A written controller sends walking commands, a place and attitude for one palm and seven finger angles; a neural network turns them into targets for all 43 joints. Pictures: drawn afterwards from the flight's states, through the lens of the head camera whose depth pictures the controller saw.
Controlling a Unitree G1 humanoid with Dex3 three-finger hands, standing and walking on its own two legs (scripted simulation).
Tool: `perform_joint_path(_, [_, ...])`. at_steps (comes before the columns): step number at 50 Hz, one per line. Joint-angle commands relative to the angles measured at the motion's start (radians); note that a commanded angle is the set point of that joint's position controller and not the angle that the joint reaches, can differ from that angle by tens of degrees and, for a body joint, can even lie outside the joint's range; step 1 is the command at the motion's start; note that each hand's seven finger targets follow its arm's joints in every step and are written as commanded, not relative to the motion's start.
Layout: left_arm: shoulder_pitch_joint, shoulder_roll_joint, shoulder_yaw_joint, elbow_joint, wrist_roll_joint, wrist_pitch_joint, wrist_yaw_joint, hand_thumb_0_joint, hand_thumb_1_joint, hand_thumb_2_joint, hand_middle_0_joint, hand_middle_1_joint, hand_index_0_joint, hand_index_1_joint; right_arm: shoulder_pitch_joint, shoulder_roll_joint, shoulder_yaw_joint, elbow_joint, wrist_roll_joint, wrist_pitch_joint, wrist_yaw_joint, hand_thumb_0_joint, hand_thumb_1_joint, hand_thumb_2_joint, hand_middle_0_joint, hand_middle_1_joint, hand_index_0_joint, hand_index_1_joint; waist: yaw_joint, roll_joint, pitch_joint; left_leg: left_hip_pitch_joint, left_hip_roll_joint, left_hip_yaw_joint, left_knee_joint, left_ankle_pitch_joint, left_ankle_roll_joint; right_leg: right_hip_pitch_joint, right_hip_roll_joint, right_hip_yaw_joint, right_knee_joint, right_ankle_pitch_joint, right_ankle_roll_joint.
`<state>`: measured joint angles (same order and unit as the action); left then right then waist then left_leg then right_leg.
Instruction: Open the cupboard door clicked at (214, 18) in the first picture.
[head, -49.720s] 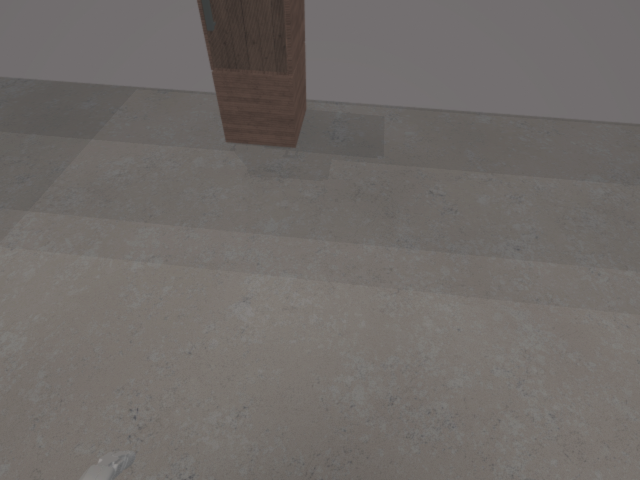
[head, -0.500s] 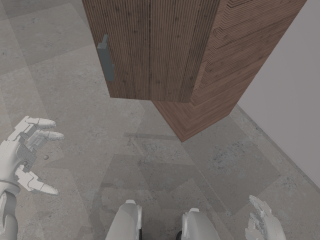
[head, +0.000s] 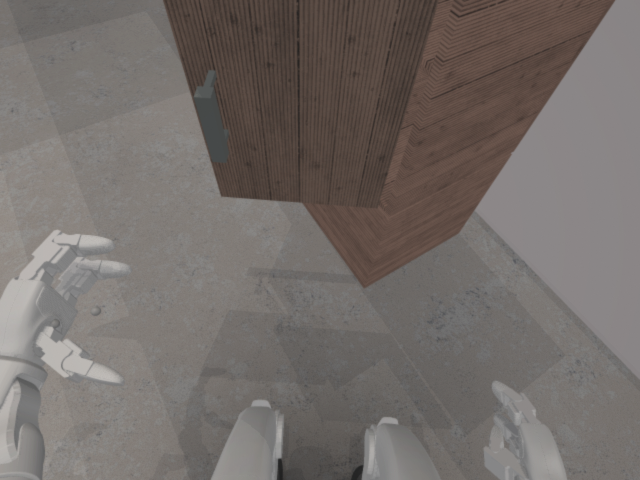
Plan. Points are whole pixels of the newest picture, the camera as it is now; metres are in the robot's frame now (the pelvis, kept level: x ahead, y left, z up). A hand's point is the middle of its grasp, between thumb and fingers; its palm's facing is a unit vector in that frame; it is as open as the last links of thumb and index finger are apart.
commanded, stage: move the hooked fingers beside the handle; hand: left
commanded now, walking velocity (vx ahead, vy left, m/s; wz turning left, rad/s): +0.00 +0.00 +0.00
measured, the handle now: (215, 118) +0.62 +0.21 +0.02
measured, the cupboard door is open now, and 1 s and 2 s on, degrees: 55 55 55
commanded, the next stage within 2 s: none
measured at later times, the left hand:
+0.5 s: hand (129, 237) +0.38 +0.27 +0.04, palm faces +0.00 -1.00 -0.02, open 14.0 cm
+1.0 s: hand (156, 185) +0.47 +0.26 +0.03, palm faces -0.01 -1.00 -0.03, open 14.0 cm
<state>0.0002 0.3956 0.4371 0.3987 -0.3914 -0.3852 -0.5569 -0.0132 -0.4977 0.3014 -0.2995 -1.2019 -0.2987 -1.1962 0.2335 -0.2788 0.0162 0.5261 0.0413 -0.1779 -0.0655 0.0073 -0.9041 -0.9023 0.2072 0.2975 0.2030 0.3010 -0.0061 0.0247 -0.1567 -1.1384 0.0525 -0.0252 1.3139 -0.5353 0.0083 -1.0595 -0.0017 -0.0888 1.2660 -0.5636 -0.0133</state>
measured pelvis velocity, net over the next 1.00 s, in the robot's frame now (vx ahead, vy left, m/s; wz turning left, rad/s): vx -0.01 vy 0.01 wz -0.04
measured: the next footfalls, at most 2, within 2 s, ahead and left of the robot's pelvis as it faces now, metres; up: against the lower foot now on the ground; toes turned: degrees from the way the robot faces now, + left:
none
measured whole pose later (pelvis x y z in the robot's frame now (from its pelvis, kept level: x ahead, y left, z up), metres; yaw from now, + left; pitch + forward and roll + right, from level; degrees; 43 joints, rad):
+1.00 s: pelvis -0.01 +0.01 -0.02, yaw -2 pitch +27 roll -4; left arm -0.76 0.62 0.52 1.07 -0.17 -0.42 -0.49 -0.01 -0.50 0.30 -0.30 -1.20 -0.30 -1.20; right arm 0.29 -0.29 0.04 0.61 0.01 -0.02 -0.04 0.00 -0.91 -0.90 0.21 0.30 0.20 0.30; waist -0.12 0.02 -0.14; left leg -1.34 0.07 -0.02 1.40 -0.55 0.02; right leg -1.26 0.02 -0.08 1.34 -0.56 -0.01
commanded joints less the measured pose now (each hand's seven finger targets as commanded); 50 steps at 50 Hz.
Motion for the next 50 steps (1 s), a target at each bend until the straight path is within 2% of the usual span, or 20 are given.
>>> perform_joint_path(1, [-0.273,0.239,0.062,-0.171,-0.006,-0.069,-0.002,0.0,-0.5,0.3,-0.3,-1.2,-0.3,-1.2,0.033,-0.162,-0.065,-0.098,0.0,-0.053,-0.021,0.0,-0.9,-0.9,0.2,0.3,0.2,0.3,-0.034,0.072,-0.313,0.277,-0.033,-0.021,-0.165,0.199,0.021,0.093,0.034,0.061,-0.179,0.146,-0.013])
perform_joint_path(4, [-0.357,0.261,0.066,-0.142,0.004,-0.07,0.006,0.0,-0.5,0.3,-0.3,-1.2,-0.3,-1.2,0.038,-0.166,-0.061,-0.086,-0.003,-0.056,-0.027,0.0,-0.9,-0.9,0.2,0.3,0.2,0.3,-0.034,0.075,-0.32,0.276,-0.032,-0.026,-0.164,0.181,0.02,0.074,0.036,0.055,-0.172,0.125,-0.018])
perform_joint_path(10, [-0.411,0.281,0.065,-0.105,0.043,-0.041,0.03,0.0,-0.5,0.3,-0.3,-1.2,-0.3,-1.2,0.049,-0.171,-0.065,-0.082,-0.004,-0.036,-0.02,0.0,-0.9,-0.9,0.2,0.3,0.2,0.3,-0.01,0.122,-0.43,0.381,-0.024,-0.042,-0.191,0.274,0.007,0.077,0.03,0.038,-0.156,0.192,-0.021])
perform_joint_path(13, [-0.411,0.289,0.082,-0.056,0.05,-0.024,0.057,0.0,-0.5,0.3,-0.3,-1.2,-0.3,-1.2,0.053,-0.168,-0.065,-0.079,-0.005,-0.017,-0.01,0.0,-0.9,-0.9,0.2,0.3,0.2,0.3,-0.008,0.097,-0.406,0.354,-0.025,-0.035,-0.198,0.271,0.007,0.094,0.028,0.036,-0.166,0.199,-0.017])
perform_joint_path(15, [-0.44,0.279,0.076,-0.013,0.059,-0.023,0.069,0.0,-0.5,0.3,-0.3,-1.2,-0.3,-1.2,0.064,-0.168,-0.062,-0.075,-0.006,-0.004,-0.007,0.0,-0.9,-0.9,0.2,0.3,0.2,0.3,-0.021,0.065,-0.401,0.334,-0.024,-0.031,-0.189,0.275,0.012,0.09,0.032,0.036,-0.161,0.209,-0.014])
perform_joint_path(16, [-0.465,0.304,0.097,0.028,0.067,-0.022,0.077,0.0,-0.5,0.3,-0.3,-1.2,-0.3,-1.2,0.071,-0.171,-0.063,-0.067,-0.007,0.004,-0.007,0.0,-0.9,-0.9,0.2,0.3,0.2,0.3,-0.026,0.039,-0.38,0.302,-0.022,-0.032,-0.186,0.257,0.012,0.09,0.032,0.036,-0.158,0.2,-0.013])
perform_joint_path(21, [-0.614,0.302,0.07,0.119,0.095,-0.059,0.081,0.0,-0.5,0.3,-0.3,-1.2,-0.3,-1.2,0.094,-0.178,-0.062,-0.044,-0.01,0.024,-0.004,0.0,-0.9,-0.9,0.2,0.3,0.2,0.3,-0.051,0.063,-0.359,0.3,-0.021,-0.032,-0.176,0.226,0.012,0.039,0.036,0.039,-0.156,0.173,-0.017])
perform_joint_path(24, [-0.706,0.289,0.033,0.101,0.103,-0.091,0.067,0.0,-0.5,0.3,-0.3,-1.2,-0.3,-1.2,0.11,-0.18,-0.065,-0.036,-0.011,0.028,-0.003,0.0,-0.9,-0.9,0.2,0.3,0.2,0.3,-0.062,0.114,-0.416,0.359,-0.019,-0.04,-0.168,0.267,0.01,0.015,0.038,0.038,-0.142,0.191,-0.023])
perform_joint_path(25, [-0.71,0.309,0.048,0.122,0.111,-0.095,0.065,0.0,-0.5,0.3,-0.3,-1.2,-0.3,-1.2,0.118,-0.184,-0.069,-0.025,-0.014,0.033,-0.003,0.0,-0.9,-0.9,0.2,0.3,0.2,0.3,-0.054,0.121,-0.441,0.386,-0.016,-0.046,-0.169,0.287,0.005,0.007,0.036,0.036,-0.141,0.2,-0.023])
perform_joint_path(28, [-0.776,0.324,0.051,0.182,0.12,-0.095,0.063,0.0,-0.5,0.3,-0.3,-1.2,-0.3,-1.2,0.132,-0.188,-0.068,-0.005,-0.015,0.046,-0.002,0.0,-0.9,-0.9,0.2,0.3,0.2,0.3,-0.07,0.1,-0.438,0.371,-0.015,-0.049,-0.156,0.295,0.01,-0.002,0.035,0.036,-0.139,0.208,-0.019])
perform_joint_path(29, [-0.796,0.357,0.078,0.201,0.119,-0.098,0.065,0.0,-0.5,0.3,-0.3,-1.2,-0.3,-1.2,0.139,-0.19,-0.067,-0.003,-0.016,0.05,-0.003,0.0,-0.9,-0.9,0.2,0.3,0.2,0.3,-0.061,0.104,-0.439,0.362,-0.016,-0.052,-0.152,0.304,0.008,0.001,0.039,0.036,-0.131,0.21,-0.024])
perform_joint_path(34, [-0.887,0.422,0.118,0.291,0.15,-0.1,0.091,0.0,-0.5,0.3,-0.3,-1.2,-0.3,-1.2,0.154,-0.191,-0.061,0.005,-0.023,0.074,0.001,0.0,-0.9,-0.9,0.2,0.3,0.2,0.3,-0.064,0.093,-0.451,0.314,-0.017,-0.046,-0.133,0.297,0.014,0.011,0.039,0.038,-0.116,0.215,-0.021])
perform_joint_path(36, [-0.918,0.426,0.114,0.322,0.163,-0.103,0.094,0.0,-0.5,0.3,-0.3,-1.2,-0.3,-1.2,0.163,-0.193,-0.062,0.013,-0.025,0.085,0.005,0.0,-0.9,-0.9,0.2,0.3,0.2,0.3,-0.075,0.098,-0.472,0.319,-0.014,-0.042,-0.12,0.316,0.016,0.005,0.038,0.043,-0.113,0.238,-0.016])
perform_joint_path(37, [-0.921,0.432,0.115,0.334,0.168,-0.106,0.092,0.0,-0.5,0.3,-0.3,-1.2,-0.3,-1.2,0.166,-0.19,-0.06,0.011,-0.026,0.09,0.008,0.0,-0.9,-0.9,0.2,0.3,0.2,0.3,-0.068,0.113,-0.484,0.31,-0.016,-0.035,-0.113,0.323,0.017,0.021,0.038,0.048,-0.111,0.247,-0.016])
perform_joint_path(39, [-0.959,0.438,0.108,0.361,0.172,-0.111,0.086,0.0,-0.5,0.3,-0.3,-1.2,-0.3,-1.2,0.175,-0.191,-0.057,0.013,-0.028,0.099,0.01,0.0,-0.9,-0.9,0.2,0.3,0.2,0.3,-0.083,0.12,-0.486,0.307,-0.015,-0.037,-0.101,0.337,0.02,0.005,0.043,0.045,-0.102,0.258,-0.018])
perform_joint_path(41, [-0.997,0.465,0.117,0.426,0.184,-0.105,0.079,0.0,-0.5,0.3,-0.3,-1.2,-0.3,-1.2,0.184,-0.198,-0.056,0.026,-0.028,0.112,0.009,0.0,-0.9,-0.9,0.2,0.3,0.2,0.3,-0.1,0.086,-0.464,0.272,-0.011,-0.036,-0.089,0.316,0.025,-0.004,0.042,0.05,-0.105,0.253,-0.012])
perform_joint_path(42, [-1.018,0.486,0.124,0.438,0.191,-0.104,0.076,0.0,-0.5,0.3,-0.3,-1.2,-0.3,-1.2,0.187,-0.201,-0.054,0.025,-0.029,0.118,0.009,0.0,-0.9,-0.9,0.2,0.3,0.2,0.3,-0.098,0.099,-0.466,0.258,-0.012,-0.038,-0.086,0.303,0.025,-0.004,0.042,0.051,-0.102,0.241,-0.013])
perform_joint_path(44, [-1.08,0.484,0.11,0.463,0.189,-0.104,0.067,0.0,-0.5,0.3,-0.3,-1.2,-0.3,-1.2,0.191,-0.199,-0.05,0.025,-0.029,0.122,0.009,0.0,-0.9,-0.9,0.2,0.3,0.2,0.3,-0.117,0.102,-0.47,0.244,-0.014,-0.035,-0.068,0.301,0.032,-0.013,0.045,0.055,-0.097,0.246,-0.013])
perform_joint_path(46, [-1.1,0.526,0.13,0.462,0.2,-0.107,0.062,0.0,-0.5,0.3,-0.3,-1.2,-0.3,-1.2,0.199,-0.204,-0.051,0.029,-0.031,0.132,0.009,0.0,-0.9,-0.9,0.2,0.3,0.2,0.3,-0.105,0.137,-0.518,0.265,-0.011,-0.038,-0.063,0.326,0.028,-0.009,0.044,0.057,-0.089,0.26,-0.014])
perform_joint_path(50, [-1.145,0.545,0.135,0.482,0.206,-0.109,0.062,0.0,-0.5,0.3,-0.3,-1.2,-0.3,-1.2,0.213,-0.211,-0.05,0.036,-0.035,0.147,0.014,0.0,-0.9,-0.9,0.2,0.3,0.2,0.3,-0.119,0.147,-0.546,0.292,-0.006,-0.054,-0.048,0.359,0.027,-0.051,0.048,0.047,-0.078,0.265,-0.014])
